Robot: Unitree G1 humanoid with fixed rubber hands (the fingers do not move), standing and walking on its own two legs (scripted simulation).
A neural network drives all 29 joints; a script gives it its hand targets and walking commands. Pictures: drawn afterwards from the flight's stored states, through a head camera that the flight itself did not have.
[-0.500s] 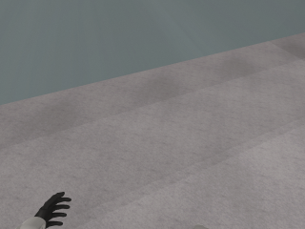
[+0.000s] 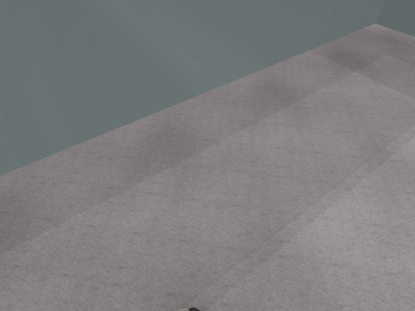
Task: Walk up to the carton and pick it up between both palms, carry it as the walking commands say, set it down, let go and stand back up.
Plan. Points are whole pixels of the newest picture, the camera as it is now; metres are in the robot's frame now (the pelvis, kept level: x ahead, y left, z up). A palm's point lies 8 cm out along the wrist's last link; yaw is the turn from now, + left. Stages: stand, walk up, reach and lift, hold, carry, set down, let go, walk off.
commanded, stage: walk up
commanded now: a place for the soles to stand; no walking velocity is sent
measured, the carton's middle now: out of the picture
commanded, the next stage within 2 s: none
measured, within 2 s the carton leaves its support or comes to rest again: neither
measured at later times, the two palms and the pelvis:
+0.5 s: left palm (193, 143) +0.58 +0.13 -0.07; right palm out of the picture +0.14 -0.44 -0.08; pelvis +0.29 -0.10 -0.01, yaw -19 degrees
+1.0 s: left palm (245, 102) +0.85 -0.03 -0.09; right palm out of the picture +0.41 -0.56 -0.04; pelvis +0.57 -0.23 +0.02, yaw -34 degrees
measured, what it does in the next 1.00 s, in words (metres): walks ahead, turning right: right foot, then left foot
